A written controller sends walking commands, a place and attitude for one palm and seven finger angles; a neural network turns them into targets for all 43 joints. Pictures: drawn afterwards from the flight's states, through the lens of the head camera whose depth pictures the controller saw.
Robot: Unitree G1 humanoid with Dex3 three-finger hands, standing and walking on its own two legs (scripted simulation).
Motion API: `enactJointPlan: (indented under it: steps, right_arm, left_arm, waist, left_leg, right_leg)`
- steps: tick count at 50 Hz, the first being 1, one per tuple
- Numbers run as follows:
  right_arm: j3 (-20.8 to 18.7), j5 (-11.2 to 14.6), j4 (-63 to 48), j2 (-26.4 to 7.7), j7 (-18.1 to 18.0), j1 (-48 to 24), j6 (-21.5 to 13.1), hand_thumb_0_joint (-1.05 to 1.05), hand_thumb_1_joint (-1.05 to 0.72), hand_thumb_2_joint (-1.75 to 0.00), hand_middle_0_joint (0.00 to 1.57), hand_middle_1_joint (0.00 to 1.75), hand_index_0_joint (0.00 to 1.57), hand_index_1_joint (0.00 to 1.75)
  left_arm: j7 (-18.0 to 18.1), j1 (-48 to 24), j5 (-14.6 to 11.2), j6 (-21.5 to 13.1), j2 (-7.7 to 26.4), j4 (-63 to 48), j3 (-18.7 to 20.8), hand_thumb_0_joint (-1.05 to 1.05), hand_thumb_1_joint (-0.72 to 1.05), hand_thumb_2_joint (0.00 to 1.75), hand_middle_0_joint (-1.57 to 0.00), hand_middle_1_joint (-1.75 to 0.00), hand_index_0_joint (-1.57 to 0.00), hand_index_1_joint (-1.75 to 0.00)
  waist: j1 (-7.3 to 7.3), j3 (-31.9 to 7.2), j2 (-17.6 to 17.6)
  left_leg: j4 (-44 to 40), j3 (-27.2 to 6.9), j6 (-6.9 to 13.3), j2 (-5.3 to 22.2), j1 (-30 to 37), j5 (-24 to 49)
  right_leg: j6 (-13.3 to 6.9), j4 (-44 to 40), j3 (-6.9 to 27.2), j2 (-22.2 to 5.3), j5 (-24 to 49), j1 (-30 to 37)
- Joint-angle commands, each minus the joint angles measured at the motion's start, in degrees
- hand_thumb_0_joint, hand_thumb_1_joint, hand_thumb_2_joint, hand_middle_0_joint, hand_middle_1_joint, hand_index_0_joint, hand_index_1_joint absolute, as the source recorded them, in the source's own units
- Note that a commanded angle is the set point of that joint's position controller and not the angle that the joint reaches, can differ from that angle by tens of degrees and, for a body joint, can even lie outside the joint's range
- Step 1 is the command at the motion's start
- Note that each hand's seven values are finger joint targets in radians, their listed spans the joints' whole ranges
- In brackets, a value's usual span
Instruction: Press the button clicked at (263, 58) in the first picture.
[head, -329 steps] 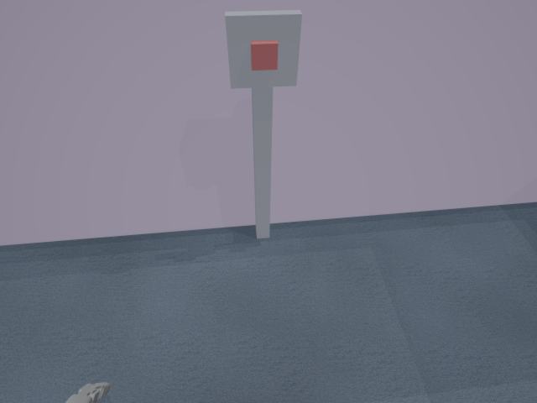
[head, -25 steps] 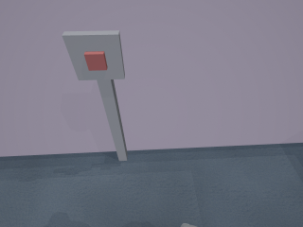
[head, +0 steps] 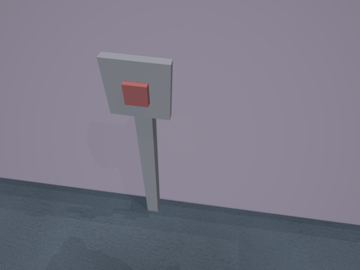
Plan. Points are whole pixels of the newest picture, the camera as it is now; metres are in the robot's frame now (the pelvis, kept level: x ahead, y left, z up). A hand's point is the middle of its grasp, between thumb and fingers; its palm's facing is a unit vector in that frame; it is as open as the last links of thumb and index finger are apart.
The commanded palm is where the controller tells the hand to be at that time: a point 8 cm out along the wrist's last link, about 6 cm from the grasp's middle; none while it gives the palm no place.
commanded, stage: come to a stop and stand still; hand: left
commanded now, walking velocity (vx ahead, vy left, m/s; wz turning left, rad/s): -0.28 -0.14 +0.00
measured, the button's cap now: (136, 93) +0.52 +0.19 +0.10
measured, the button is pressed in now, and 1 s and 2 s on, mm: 0 0 0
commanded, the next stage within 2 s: none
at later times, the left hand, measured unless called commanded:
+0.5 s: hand out of the picture -0.04 +0.17 -0.16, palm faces +0.05 -0.96 -0.28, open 7.4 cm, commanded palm none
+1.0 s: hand out of the picture -0.14 +0.15 -0.17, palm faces +0.06 -0.99 -0.16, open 7.4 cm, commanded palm none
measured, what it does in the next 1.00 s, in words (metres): steps on the spot: right foot, then left foot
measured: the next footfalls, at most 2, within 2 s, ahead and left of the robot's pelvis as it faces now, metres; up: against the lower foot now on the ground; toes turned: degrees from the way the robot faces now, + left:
right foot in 0.46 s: -0.04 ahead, -0.11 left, +0.00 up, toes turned -3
left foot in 1.00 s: -0.03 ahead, +0.12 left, +0.00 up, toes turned +3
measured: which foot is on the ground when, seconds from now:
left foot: down 0.00-0.46, up 0.48-0.98, down 1.00-1.00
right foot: down 0.00-0.04, up 0.06-0.44, down 0.46-1.00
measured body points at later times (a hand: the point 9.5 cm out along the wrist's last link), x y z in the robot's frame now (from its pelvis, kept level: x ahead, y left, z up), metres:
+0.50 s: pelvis -0.07 -0.04 +0.00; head -0.08 -0.05 +0.45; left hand -0.04 +0.22 -0.14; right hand -0.02 -0.28 -0.16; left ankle +0.06 +0.10 -0.71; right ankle -0.09 -0.15 -0.74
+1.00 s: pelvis -0.06 +0.01 +0.00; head -0.04 +0.00 +0.44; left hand -0.14 +0.21 -0.16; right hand -0.01 -0.23 -0.16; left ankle -0.07 +0.12 -0.74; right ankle -0.09 -0.15 -0.73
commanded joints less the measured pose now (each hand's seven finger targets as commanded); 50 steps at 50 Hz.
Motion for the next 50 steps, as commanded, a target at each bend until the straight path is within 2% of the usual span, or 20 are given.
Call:
enactJointPlan:
  steps: [1, 4, 6, 11, 18, 21, 22, 23, 24, 25, 26, 27, 30, 36, 42, 43, 44, 47, 48, 50]
  right_arm:
    - [0.0, 0.9, 2.0, -8.1, -2.0, 11.0, -1.3, 0.00, -0.90, -0.90, 0.20, 0.30, 0.20, 0.30]
    - [-0.1, 1.0, 1.7, -8.4, -3.7, 7.9, 0.1, 0.00, -0.90, -0.90, 0.20, 0.30, 0.20, 0.30]
    - [-0.7, 0.9, 0.8, -8.5, -4.1, 6.4, 0.8, 0.00, -0.90, -0.90, 0.20, 0.30, 0.20, 0.30]
    - [-2.2, 0.5, -2.3, -8.0, -3.7, 2.7, 1.4, 0.00, -0.90, -0.90, 0.20, 0.30, 0.20, 0.30]
    - [-3.0, -1.1, -4.0, -9.5, -1.7, -1.6, 2.6, 0.00, -0.90, -0.90, 0.20, 0.30, 0.20, 0.30]
    - [-2.8, -0.9, -3.6, -8.3, -1.2, -1.7, 3.6, 0.00, -0.90, -0.90, 0.20, 0.30, 0.20, 0.30]
    - [-2.1, -0.1, -3.9, -4.4, -0.9, -0.5, 4.4, 0.00, -0.90, -0.90, 0.20, 0.30, 0.20, 0.30]
    - [-1.6, 0.3, -5.3, 0.3, -0.8, -0.5, 4.9, 0.00, -0.90, -0.90, 0.20, 0.30, 0.20, 0.30]
    - [-2.4, -0.5, -6.6, -3.7, -0.5, -2.0, 5.3, 0.00, -0.90, -0.90, 0.20, 0.30, 0.20, 0.30]
    - [-2.9, -0.7, -5.8, -4.8, 0.3, 1.5, 5.9, 0.00, -0.90, -0.90, 0.20, 0.30, 0.20, 0.30]
    - [-3.1, -0.9, -4.0, -4.9, 0.6, 4.5, 5.9, 0.00, -0.90, -0.90, 0.20, 0.30, 0.20, 0.30]
    - [-3.1, -0.9, -2.4, -4.9, 0.9, 8.5, 5.2, 0.00, -0.90, -0.90, 0.20, 0.30, 0.20, 0.30]
    - [-2.5, -0.9, -1.3, -3.8, 1.4, 11.0, 3.2, 0.00, -0.90, -0.90, 0.20, 0.30, 0.20, 0.30]
    - [-1.9, -0.7, -3.0, -4.4, 0.8, 6.2, 2.6, 0.00, -0.90, -0.90, 0.20, 0.30, 0.20, 0.30]
    - [-0.6, 0.4, -2.2, -1.2, 0.2, 5.9, 2.2, 0.00, -0.90, -0.90, 0.20, 0.30, 0.20, 0.30]
    - [1.0, -0.8, -6.2, -2.2, 0.5, 2.2, 1.7, 0.00, -0.90, -0.90, 0.20, 0.30, 0.20, 0.30]
    - [0.7, -0.3, -6.6, -1.4, 0.9, 8.0, 2.0, 0.00, -0.90, -0.90, 0.20, 0.30, 0.20, 0.30]
    - [1.6, 0.3, -4.7, -1.7, 0.6, 13.9, 0.7, 0.00, -0.90, -0.90, 0.20, 0.30, 0.20, 0.30]
    - [1.5, 0.4, -4.2, -3.6, 0.1, 15.5, -0.1, 0.00, -0.90, -0.90, 0.20, 0.30, 0.20, 0.30]
    - [0.4, 0.0, -5.1, -10.2, -1.2, 15.7, -0.2, 0.00, -0.90, -0.90, 0.20, 0.30, 0.20, 0.30]
  left_arm:
    - [1.6, 5.6, -1.2, 0.9, 3.6, -1.3, -0.2, 0.00, 0.90, 0.90, -0.20, -0.30, -0.20, -0.30]
    - [1.9, 4.2, -0.7, 3.3, 5.7, -1.2, 0.3, 0.00, 0.90, 0.90, -0.20, -0.30, -0.20, -0.30]
    - [1.6, 2.7, 0.0, 4.3, 6.4, -2.4, 1.3, 0.00, 0.90, 0.90, -0.20, -0.30, -0.20, -0.30]
    - [0.8, 1.9, 0.1, 5.8, 6.0, -5.4, 3.4, 0.00, 0.90, 0.90, -0.20, -0.30, -0.20, -0.30]
    - [-0.1, 3.7, 0.1, 6.0, 3.9, -7.1, 3.0, 0.00, 0.90, 0.90, -0.20, -0.30, -0.20, -0.30]
    - [0.0, 13.3, 0.2, 4.8, 4.8, -3.5, 3.0, 0.00, 0.90, 0.90, -0.20, -0.30, -0.20, -0.30]
    - [0.3, 15.3, 1.0, 4.4, 8.1, -3.5, 3.2, 0.00, 0.90, 0.90, -0.20, -0.30, -0.20, -0.30]
    - [0.7, 8.8, 1.1, 4.1, 12.2, -6.0, 2.6, 0.00, 0.90, 0.90, -0.20, -0.30, -0.20, -0.30]
    - [1.1, 0.6, 0.5, 4.0, 13.0, -9.4, 2.2, 0.00, 0.90, 0.90, -0.20, -0.30, -0.20, -0.30]
    - [1.0, -6.3, 0.5, 3.4, 14.9, -11.0, 3.3, 0.00, 0.90, 0.90, -0.20, -0.30, -0.20, -0.30]
    - [1.3, -8.4, 0.2, 2.3, 14.1, -11.3, 3.7, 0.00, 0.90, 0.90, -0.20, -0.30, -0.20, -0.30]
    - [1.1, -9.9, 0.1, 1.5, 12.3, -11.4, 3.0, 0.00, 0.90, 0.90, -0.20, -0.30, -0.20, -0.30]
    - [0.5, -1.1, -0.4, 0.1, 9.5, -8.4, 2.3, 0.00, 0.90, 0.90, -0.20, -0.30, -0.20, -0.30]
    - [1.2, 8.4, 0.0, -0.1, 8.1, -4.5, 2.4, 0.00, 0.90, 0.90, -0.20, -0.30, -0.20, -0.30]
    - [1.2, 5.5, 0.9, 0.6, 8.1, -3.6, 2.5, 0.00, 0.90, 0.90, -0.20, -0.30, -0.20, -0.30]
    - [3.1, 8.1, 1.1, -1.0, 8.4, -3.4, 0.4, 0.00, 0.90, 0.90, -0.20, -0.30, -0.20, -0.30]
    - [2.8, 4.2, 1.0, -1.5, 10.7, -5.3, 0.9, 0.00, 0.90, 0.90, -0.20, -0.30, -0.20, -0.30]
    - [2.2, 0.3, 0.6, -0.4, 11.1, -6.4, 1.8, 0.00, 0.90, 0.90, -0.20, -0.30, -0.20, -0.30]
    - [2.1, 1.6, 0.3, 0.2, 8.3, -6.1, 1.2, 0.00, 0.90, 0.90, -0.20, -0.30, -0.20, -0.30]
    - [1.6, 4.5, -0.1, 1.2, 3.4, -6.2, 0.1, 0.00, 0.90, 0.90, -0.20, -0.30, -0.20, -0.30]
  waist:
    - [-2.87, -8.4, 9.7]
    - [-3.45, -3.5, 11.3]
    - [-3.38, -0.3, 7.2]
    - [-2.40, -5.9, 3.6]
    - [-1.41, -3.0, 13.7]
    - [2.69, -1.2, 7.7]
    - [3.41, 1.6, -6.2]
    - [1.50, 8.5, -21.7]
    - [-0.62, 13.9, -15.0]
    - [-4.18, 9.5, -11.3]
    - [-5.07, 9.0, -12.0]
    - [-6.82, 9.4, -10.8]
    - [-3.38, 4.9, -9.1]
    - [1.63, 2.9, -11.0]
    - [0.49, 4.0, -13.9]
    - [-0.53, 10.3, -16.1]
    - [-4.09, 5.2, -7.9]
    - [-5.76, -0.3, -4.4]
    - [-5.28, -2.4, -1.1]
    - [-3.35, -4.9, 8.7]
  left_leg:
    - [-4.5, -11.3, 6.5, 14.3, 25.3, 51.4]
    - [-11.5, -12.9, 11.0, 17.5, 17.0, 52.6]
    - [-11.5, -11.9, 12.2, 17.6, 13.2, 48.2]
    - [-13.5, -8.4, 11.7, 15.6, 10.3, 25.9]
    - [-24.2, -10.1, 7.0, 11.3, -3.0, -25.2]
    - [-19.4, -6.3, 2.8, 5.3, -12.7, -34.0]
    - [-5.3, -1.5, 0.0, -0.6, -17.0, -32.7]
    - [12.3, 0.1, -2.0, -5.4, -20.9, -23.7]
    - [20.1, -6.4, -0.7, -2.8, -16.4, -17.0]
    - [28.0, -6.8, -0.9, -3.7, -10.3, -10.8]
    - [31.7, -7.3, -0.7, -3.5, -10.5, -8.2]
    - [32.0, -7.0, -0.7, -2.7, -11.7, -5.1]
    - [29.2, -3.3, -1.7, -3.4, -15.9, -0.5]
    - [23.6, -4.7, -2.5, -1.3, -19.1, -6.1]
    - [6.2, -2.1, -1.3, -1.7, -5.0, -13.9]
    - [14.7, -2.0, -1.1, -4.4, -5.1, -19.1]
    - [12.1, -2.6, 1.3, -2.6, -1.9, -16.4]
    - [-2.1, -0.8, 0.9, -4.4, 9.1, -9.3]
    - [-7.7, -3.2, 1.3, -2.3, 11.6, -6.8]
    - [-10.0, -16.4, 7.1, 9.6, 12.6, 10.6]
  right_leg:
    - [1.4, 6.9, 4.6, -4.6, 1.2, -11.4]
    - [2.5, 22.5, 7.7, -3.6, -16.4, -12.8]
    - [2.0, 30.1, 9.6, -4.1, -14.5, -15.9]
    - [2.6, 41.9, 11.2, -2.5, -6.8, -20.0]
    - [0.6, 21.5, 4.0, -1.1, -9.7, -8.4]
    - [-0.1, 2.2, 1.3, 1.0, -4.3, 6.4]
    - [-1.7, -11.2, 10.7, -6.3, -16.4, 4.2]
    - [-5.4, -23.4, 31.6, -20.2, -37.3, -10.0]
    - [-6.9, -28.1, 35.2, -23.9, -39.4, -25.4]
    - [-7.8, -29.5, 32.8, -23.3, -35.4, -29.8]
    - [-5.1, -28.2, 31.5, -20.5, -31.7, -28.7]
    - [-3.2, -24.1, 24.6, -17.4, -23.7, -24.9]
    - [-2.1, -17.4, 15.9, -13.2, -6.2, -7.0]
    - [-6.4, -15.5, 21.1, -18.5, -2.6, 4.4]
    - [-8.1, -12.7, 18.3, -17.8, 5.1, -4.3]
    - [-6.1, -10.4, 20.7, -15.1, 30.3, -9.7]
    - [-6.4, -8.4, 14.5, -15.3, 19.3, -11.2]
    - [-4.9, -2.8, 10.7, -10.4, 0.3, -14.4]
    - [-3.8, 3.6, 9.1, -7.2, 1.7, -12.8]
    - [-1.1, 11.8, 4.2, -1.6, -7.5, -15.9]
